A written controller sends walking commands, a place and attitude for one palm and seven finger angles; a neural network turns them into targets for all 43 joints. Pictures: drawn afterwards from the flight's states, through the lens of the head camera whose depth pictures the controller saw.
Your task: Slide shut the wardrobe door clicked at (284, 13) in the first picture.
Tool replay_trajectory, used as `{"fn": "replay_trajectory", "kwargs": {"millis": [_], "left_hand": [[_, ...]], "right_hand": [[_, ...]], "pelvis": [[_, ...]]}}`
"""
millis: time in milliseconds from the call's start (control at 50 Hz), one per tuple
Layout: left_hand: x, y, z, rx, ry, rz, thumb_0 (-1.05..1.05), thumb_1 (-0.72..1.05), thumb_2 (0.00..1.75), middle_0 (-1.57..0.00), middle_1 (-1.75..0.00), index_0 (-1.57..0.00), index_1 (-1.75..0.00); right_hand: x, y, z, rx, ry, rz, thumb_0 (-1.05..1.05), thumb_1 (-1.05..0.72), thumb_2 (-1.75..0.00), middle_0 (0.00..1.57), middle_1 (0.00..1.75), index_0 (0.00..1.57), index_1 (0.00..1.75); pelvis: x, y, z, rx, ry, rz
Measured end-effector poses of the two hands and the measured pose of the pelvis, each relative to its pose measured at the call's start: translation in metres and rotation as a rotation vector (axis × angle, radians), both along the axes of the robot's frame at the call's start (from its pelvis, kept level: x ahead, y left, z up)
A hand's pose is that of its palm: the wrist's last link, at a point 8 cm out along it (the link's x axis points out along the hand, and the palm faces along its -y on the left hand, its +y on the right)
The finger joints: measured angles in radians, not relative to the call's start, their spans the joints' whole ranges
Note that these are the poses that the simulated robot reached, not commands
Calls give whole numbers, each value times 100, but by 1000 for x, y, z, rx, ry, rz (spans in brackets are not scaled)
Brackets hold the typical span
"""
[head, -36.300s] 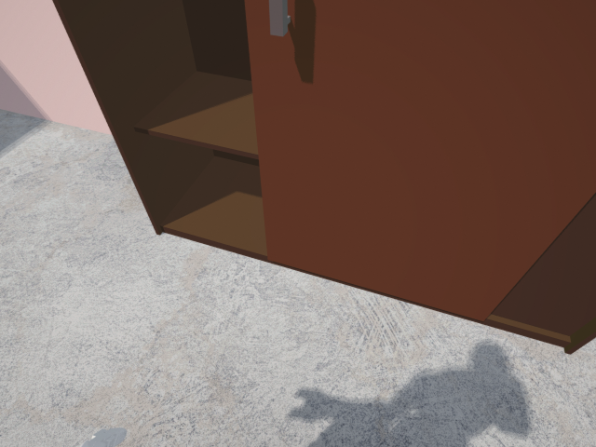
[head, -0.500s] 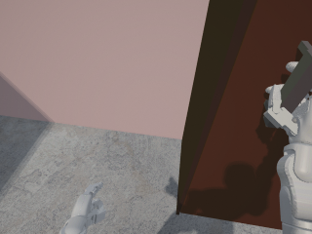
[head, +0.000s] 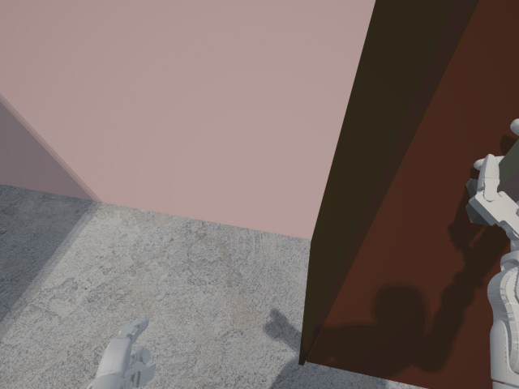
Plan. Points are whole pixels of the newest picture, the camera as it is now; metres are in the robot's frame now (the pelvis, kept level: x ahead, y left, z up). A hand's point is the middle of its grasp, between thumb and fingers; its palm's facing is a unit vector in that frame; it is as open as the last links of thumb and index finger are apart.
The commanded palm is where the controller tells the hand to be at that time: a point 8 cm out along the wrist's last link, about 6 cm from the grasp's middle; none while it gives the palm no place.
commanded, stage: stop walking and hold the door there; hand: right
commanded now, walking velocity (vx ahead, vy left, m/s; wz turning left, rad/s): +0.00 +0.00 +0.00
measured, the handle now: (510, 158) +0.34 -0.25 +0.25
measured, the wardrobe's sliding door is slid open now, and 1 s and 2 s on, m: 0.00 0.00 0.00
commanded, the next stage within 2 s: loosen the grip on the handle in 1.70 s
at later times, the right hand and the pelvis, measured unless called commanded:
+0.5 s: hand (488, 193) +0.31 -0.23 +0.23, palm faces +0.29 +0.95 -0.12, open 7.2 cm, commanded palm +0.27 -0.26 +0.23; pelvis -0.02 -0.04 -0.01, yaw -2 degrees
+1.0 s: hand (490, 193) +0.30 -0.22 +0.23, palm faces +0.22 +0.97 -0.06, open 7.3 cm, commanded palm +0.27 -0.25 +0.23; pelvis -0.04 -0.05 +0.01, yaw +0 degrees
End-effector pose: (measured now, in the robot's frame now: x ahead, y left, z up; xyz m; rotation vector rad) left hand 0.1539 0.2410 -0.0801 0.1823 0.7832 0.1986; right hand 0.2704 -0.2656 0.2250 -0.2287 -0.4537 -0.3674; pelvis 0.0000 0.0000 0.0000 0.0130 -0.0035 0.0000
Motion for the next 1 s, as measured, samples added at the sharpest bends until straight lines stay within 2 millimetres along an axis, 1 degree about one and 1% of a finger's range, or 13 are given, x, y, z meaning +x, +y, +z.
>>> {"fn": "replay_trajectory", "kwargs": {"millis": [120, 260, 360, 440, 520, 600, 700, 760, 800, 840, 900, 1000], "left_hand": [[-4, -1, -2, -4, 8, 0, 1, 90, 90, -20, -30, -20, -30], [-2, -6, -4, -13, 8, -4, 1, 90, 90, -20, -30, -20, -30], [1, -12, -7, -9, 8, -15, 1, 90, 90, -20, -30, -20, -30], [1, -21, -7, 8, 18, -25, 1, 90, 90, -20, -30, -20, -30], [-1, -40, -7, 18, 22, -32, 1, 90, 90, -19, -30, -20, -30], [-4, -69, -7, -14, 13, -48, 1, 90, 90, -19, -30, -20, -30], [-13, -107, -6, -57, 61, -117, 1, 90, 90, -19, -30, -20, -30], [-16, -122, -5, -69, 89, -155, 1, 90, 90, -20, -30, -20, -30], [-16, -128, -4, -74, 94, -172, 1, 90, 90, -20, -30, -20, -30], [-14, -129, -2, -75, 90, -184, 1, 90, 89, -20, -30, -20, -30], [-10, -126, 2, -69, 70, -192, 1, 90, 89, -20, -30, -21, -30], [-1, -110, 8, -47, 22, -197, 1, 90, 89, -20, -30, -20, -30]], "right_hand": [[0, 0, 0, -3, 2, -4, -13, -65, -82, 46, 140, 11, 128], [0, -1, 0, -3, -1, 7, -13, -64, -82, 46, 140, 11, 130], [1, -2, 0, -2, -9, 36, -14, -63, -84, 46, 140, 11, 131], [3, -4, -1, 5, -27, 85, -14, -62, -86, 46, 140, 11, 133], [4, -7, -2, 3, -41, 121, -15, -62, -82, 45, 140, 11, 131], [3, -8, -2, 16, -39, 147, -13, -62, -75, 42, 140, 12, 127], [3, -8, -2, 61, -30, 180, -7, -63, -75, 36, 140, 14, 126], [2, -7, -1, 78, -24, 192, -4, -64, -76, 34, 140, 14, 126], [2, -7, -1, 82, -20, 197, -3, -64, -76, 33, 140, 14, 126], [2, -7, -1, 83, -16, 200, -3, -64, -76, 33, 140, 14, 127], [2, -7, 0, 82, -10, 199, -2, -64, -76, 33, 140, 14, 128], [2, -6, 0, 79, -1, 181, -2, -64, -79, 35, 139, 13, 129]], "pelvis": [[-2, 0, 0, -1, 3, 2], [-3, -3, -1, 4, 5, -3], [-9, -13, -4, 13, 8, -19], [-15, -28, -6, 11, 11, -26], [-23, -47, -8, -4, 11, -24], [-28, -60, -5, -3, 0, -2], [-28, -66, 2, 20, -13, 0], [-28, -66, 5, 31, -18, 4], [-29, -65, 7, 36, -21, 5], [-31, -64, 8, 40, -24, 4], [-34, -61, 9, 40, -27, 5], [-38, -52, 8, 28, -29, 5]]}}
